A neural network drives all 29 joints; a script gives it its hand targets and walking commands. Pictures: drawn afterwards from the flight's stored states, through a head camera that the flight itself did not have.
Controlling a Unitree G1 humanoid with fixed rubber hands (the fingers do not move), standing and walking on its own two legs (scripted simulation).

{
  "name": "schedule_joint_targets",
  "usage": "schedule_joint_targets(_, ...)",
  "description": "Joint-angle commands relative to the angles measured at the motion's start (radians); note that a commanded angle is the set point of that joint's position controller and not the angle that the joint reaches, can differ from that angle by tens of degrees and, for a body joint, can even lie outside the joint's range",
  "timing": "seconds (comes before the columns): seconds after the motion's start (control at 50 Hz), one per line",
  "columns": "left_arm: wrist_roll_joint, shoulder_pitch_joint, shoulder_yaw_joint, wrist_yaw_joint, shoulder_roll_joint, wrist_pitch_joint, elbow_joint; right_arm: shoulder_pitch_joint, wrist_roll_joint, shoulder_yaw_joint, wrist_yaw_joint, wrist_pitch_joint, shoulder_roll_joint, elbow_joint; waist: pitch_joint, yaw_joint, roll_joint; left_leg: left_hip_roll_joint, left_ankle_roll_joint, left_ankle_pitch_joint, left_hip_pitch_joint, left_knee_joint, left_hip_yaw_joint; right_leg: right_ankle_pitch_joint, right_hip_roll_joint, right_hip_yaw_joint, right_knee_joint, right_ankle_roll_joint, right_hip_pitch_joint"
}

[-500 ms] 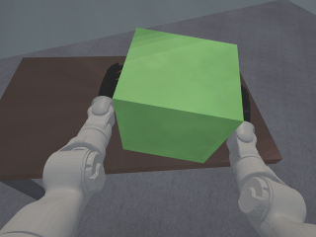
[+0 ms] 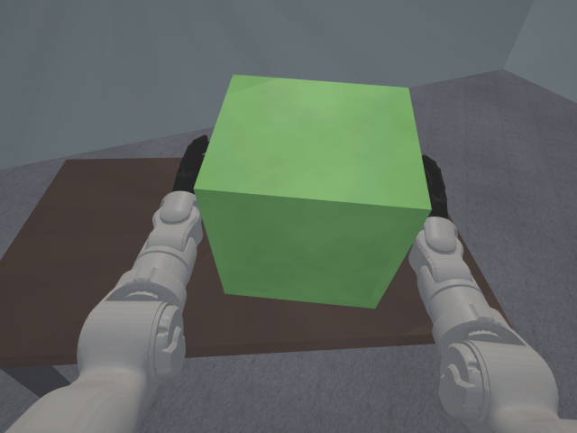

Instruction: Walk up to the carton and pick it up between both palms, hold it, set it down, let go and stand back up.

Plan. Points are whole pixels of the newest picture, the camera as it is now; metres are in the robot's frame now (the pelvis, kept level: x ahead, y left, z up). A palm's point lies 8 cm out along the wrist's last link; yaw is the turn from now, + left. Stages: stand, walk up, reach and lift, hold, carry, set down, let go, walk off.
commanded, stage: reach and lift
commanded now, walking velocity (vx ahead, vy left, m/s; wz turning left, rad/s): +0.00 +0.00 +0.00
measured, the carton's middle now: (308, 199) +0.45 -0.02 +0.11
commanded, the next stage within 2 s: hold in 1.80 s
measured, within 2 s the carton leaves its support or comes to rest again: neither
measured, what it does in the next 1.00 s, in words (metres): stands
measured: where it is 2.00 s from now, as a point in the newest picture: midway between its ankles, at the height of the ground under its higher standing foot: outside the picture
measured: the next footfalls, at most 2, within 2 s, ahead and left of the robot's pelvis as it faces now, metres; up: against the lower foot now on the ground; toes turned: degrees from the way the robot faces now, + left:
none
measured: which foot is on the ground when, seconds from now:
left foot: down 0.00-1.00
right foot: down 0.00-1.00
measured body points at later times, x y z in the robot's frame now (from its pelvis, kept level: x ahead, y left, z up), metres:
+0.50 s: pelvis -0.04 +0.00 +0.00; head -0.10 +0.01 +0.45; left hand +0.38 +0.16 +0.21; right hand +0.36 -0.19 +0.19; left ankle -0.01 +0.12 -0.75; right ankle -0.02 -0.12 -0.75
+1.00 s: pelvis -0.05 -0.01 +0.00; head -0.08 +0.02 +0.45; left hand +0.38 +0.16 +0.20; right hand +0.36 -0.19 +0.18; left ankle -0.01 +0.12 -0.75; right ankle -0.02 -0.12 -0.75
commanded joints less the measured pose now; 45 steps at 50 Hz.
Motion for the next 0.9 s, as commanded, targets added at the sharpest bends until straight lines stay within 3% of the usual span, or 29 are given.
schedule_joint_targets(0.0, 0.023, -0.637, -0.260, -0.149, -0.696, 0.094, -0.400, -0.730, 0.018, 0.360, 0.159, 0.041, 0.526, -0.285, -0.445, 0.007, 0.132, -0.031, -0.069, 0.756, 0.427, 0.068, -0.012, 0.425, 0.057, 0.011, 0.017, 0.008, 0.120)
schedule_joint_targets(0.02, 0.014, -0.659, -0.284, -0.144, -0.695, 0.122, -0.461, -0.734, 0.039, 0.370, 0.156, 0.067, 0.529, -0.286, -0.432, -0.005, 0.156, -0.035, -0.082, 0.737, 0.422, 0.070, -0.005, 0.431, 0.063, 0.012, 0.007, -0.007, 0.134)
schedule_joint_targets(0.06, 0.015, -0.695, -0.294, -0.135, -0.704, 0.169, -0.519, -0.790, 0.048, 0.353, 0.165, 0.091, 0.496, -0.336, -0.437, -0.001, 0.200, -0.027, -0.088, 0.715, 0.453, 0.063, -0.012, 0.344, 0.062, 0.004, -0.003, -0.010, 0.108)
schedule_joint_targets(0.08, 0.009, -0.729, -0.296, -0.131, -0.700, 0.185, -0.540, -0.831, 0.048, 0.349, 0.166, 0.104, 0.486, -0.356, -0.428, 0.023, 0.184, -0.030, -0.093, 0.676, 0.430, 0.056, -0.006, 0.339, 0.062, 0.006, -0.008, -0.017, 0.116)
schedule_joint_targets(0.12, 0.020, -0.758, -0.285, -0.122, -0.701, 0.220, -0.549, -0.879, 0.053, 0.333, 0.173, 0.117, 0.483, -0.377, -0.446, 0.027, 0.177, -0.028, -0.083, 0.639, 0.434, 0.055, -0.006, 0.311, 0.064, -0.004, -0.001, -0.014, 0.112)
schedule_joint_targets(0.18, 0.017, -0.732, -0.275, -0.120, -0.707, 0.268, -0.558, -0.960, 0.061, 0.343, 0.173, 0.144, 0.505, -0.446, -0.462, 0.028, 0.125, -0.042, -0.066, 0.496, 0.374, 0.030, 0.012, 0.293, 0.052, 0.011, 0.005, -0.010, 0.184)
schedule_joint_targets(0.22, 0.035, -0.709, -0.236, -0.129, -0.696, 0.303, -0.559, -0.982, 0.062, 0.353, 0.172, 0.161, 0.524, -0.485, -0.482, 0.052, 0.097, -0.056, -0.039, 0.370, 0.311, -0.004, 0.033, 0.294, 0.041, 0.023, 0.011, -0.003, 0.272)
schedule_joint_targets(0.24, 0.026, -0.743, -0.239, -0.131, -0.701, 0.309, -0.579, -0.986, 0.044, 0.337, 0.174, 0.169, 0.523, -0.479, -0.503, 0.043, 0.095, -0.053, -0.041, 0.344, 0.301, -0.013, 0.031, 0.289, 0.041, 0.009, 0.012, 0.004, 0.292)
schedule_joint_targets(0.28, 0.035, -0.676, -0.213, -0.132, -0.707, 0.339, -0.537, -0.993, 0.061, 0.359, 0.173, 0.182, 0.535, -0.509, -0.485, 0.079, 0.049, -0.057, -0.031, 0.372, 0.302, -0.015, 0.038, 0.326, 0.045, 0.023, 0.013, 0.011, 0.331)
schedule_joint_targets(0.32, 0.059, -0.654, -0.146, -0.152, -0.667, 0.355, -0.504, -0.933, 0.032, 0.317, 0.164, 0.214, 0.545, -0.436, -0.416, 0.054, -0.012, -0.070, -0.008, 0.226, 0.245, -0.054, 0.042, 0.304, 0.034, 0.023, -0.004, 0.022, 0.367)
schedule_joint_targets(0.34, 0.080, -0.622, -0.122, -0.163, -0.663, 0.369, -0.484, -0.918, 0.023, 0.305, 0.159, 0.221, 0.542, -0.432, -0.367, 0.036, -0.007, -0.070, 0.004, 0.188, 0.226, -0.076, 0.046, 0.278, 0.029, 0.025, -0.003, 0.028, 0.377)
schedule_joint_targets(0.42, 0.121, -0.627, -0.057, -0.185, -0.631, 0.401, -0.489, -0.874, -0.008, 0.245, 0.160, 0.259, 0.526, -0.363, -0.246, 0.047, -0.030, -0.077, 0.020, 0.058, 0.221, -0.127, 0.056, 0.105, 0.021, 0.021, -0.035, 0.028, 0.329)
schedule_joint_targets(0.5, 0.138, -0.605, -0.053, -0.196, -0.625, 0.445, -0.511, -0.836, -0.007, 0.219, 0.163, 0.279, 0.505, -0.338, -0.164, 0.021, -0.001, -0.073, 0.011, 0.060, 0.262, -0.115, 0.048, 0.049, 0.024, 0.008, -0.037, 0.021, 0.263)
schedule_joint_targets(0.52, 0.142, -0.615, -0.054, -0.198, -0.639, 0.452, -0.526, -0.850, -0.007, 0.227, 0.161, 0.276, 0.509, -0.372, -0.178, 0.035, 0.003, -0.077, 0.006, 0.080, 0.266, -0.109, 0.059, 0.063, 0.025, 0.007, -0.040, 0.024, 0.269)
schedule_joint_targets(0.54, 0.148, -0.616, -0.059, -0.199, -0.622, 0.456, -0.535, -0.843, 0.004, 0.226, 0.162, 0.275, 0.500, -0.343, -0.181, 0.021, 0.014, -0.079, 0.005, 0.087, 0.273, -0.105, 0.054, 0.090, 0.022, 0.007, -0.038, 0.025, 0.271)
schedule_joint_targets(0.62, 0.118, -0.642, -0.139, -0.187, -0.673, 0.493, -0.610, -0.886, 0.017, 0.243, 0.170, 0.278, 0.479, -0.385, -0.166, -0.006, 0.067, -0.065, -0.019, 0.087, 0.273, -0.094, 0.040, 0.022, 0.035, -0.018, -0.034, 0.007, 0.232)
schedule_joint_targets(0.66, 0.091, -0.701, -0.199, -0.174, -0.696, 0.493, -0.682, -0.933, 0.033, 0.254, 0.177, 0.266, 0.494, -0.410, -0.221, -0.010, 0.106, -0.051, -0.031, 0.088, 0.306, -0.092, 0.016, 0.019, 0.042, -0.023, -0.025, -0.001, 0.208)
schedule_joint_targets(0.68, 0.082, -0.688, -0.217, -0.164, -0.705, 0.506, -0.673, -0.948, 0.039, 0.260, 0.179, 0.266, 0.479, -0.424, -0.242, -0.011, 0.087, -0.050, -0.041, 0.092, 0.318, -0.083, 0.014, 0.001, 0.045, -0.025, -0.021, -0.006, 0.197)
schedule_joint_targets(0.72, 0.060, -0.739, -0.255, -0.149, -0.721, 0.508, -0.714, -0.982, 0.048, 0.274, 0.184, 0.259, 0.481, -0.421, -0.249, -0.009, 0.138, -0.047, -0.040, 0.036, 0.324, -0.082, -0.002, -0.035, 0.040, -0.033, -0.024, -0.007, 0.152)
schedule_joint_targets(0.74, 0.066, -0.692, -0.272, -0.143, -0.724, 0.524, -0.693, -0.989, 0.055, 0.275, 0.187, 0.264, 0.471, -0.422, -0.228, -0.022, 0.118, -0.049, -0.036, 0.020, 0.308, -0.088, 0.008, -0.059, 0.038, -0.035, -0.029, -0.012, 0.153)
schedule_joint_targets(0.8, 0.020, -0.774, -0.337, -0.120, -0.745, 0.513, -0.775, -0.993, 0.066, 0.280, 0.200, 0.262, 0.478, -0.414, -0.319, -0.036, 0.151, -0.043, -0.050, 0.037, 0.340, -0.082, -0.021, -0.029, 0.037, -0.045, -0.008, -0.011, 0.135)
schedule_joint_targets(0.84, 0.019, -0.745, -0.343, -0.111, -0.746, 0.528, -0.766, -1.027, 0.090, 0.304, 0.201, 0.265, 0.479, -0.447, -0.353, -0.030, 0.140, -0.035, -0.041, 0.034, 0.352, -0.080, -0.023, -0.024, 0.033, -0.035, 0.002, -0.016, 0.135)
schedule_joint_targets(0.86, 0.010, -0.732, -0.340, -0.107, -0.756, 0.539, -0.752, -1.051, 0.102, 0.325, 0.198, 0.268, 0.474, -0.467, -0.370, -0.011, 0.120, -0.032, -0.031, 0.039, 0.361, -0.077, -0.029, -0.027, 0.037, -0.036, -0.004, -0.014, 0.145)
schedule_joint_targets(0.88, 0.006, -0.690, -0.342, -0.106, -0.752, 0.547, -0.764, -1.036, 0.117, 0.340, 0.195, 0.271, 0.478, -0.484, -0.373, -0.010, 0.127, -0.046, -0.031, 0.097, 0.357, -0.064, 0.001, 0.012, 0.035, -0.025, -0.006, -0.011, 0.154)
